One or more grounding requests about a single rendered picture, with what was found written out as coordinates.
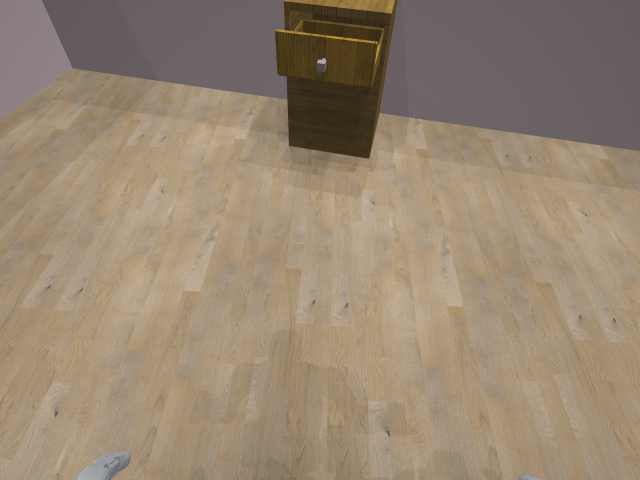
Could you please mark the robot left hand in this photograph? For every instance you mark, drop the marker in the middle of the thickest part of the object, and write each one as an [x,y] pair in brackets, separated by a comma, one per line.
[106,466]

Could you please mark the cabinet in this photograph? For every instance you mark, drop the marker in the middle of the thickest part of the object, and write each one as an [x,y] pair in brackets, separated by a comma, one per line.
[333,117]

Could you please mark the drawer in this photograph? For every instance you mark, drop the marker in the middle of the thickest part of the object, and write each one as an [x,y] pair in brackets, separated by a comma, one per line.
[352,53]

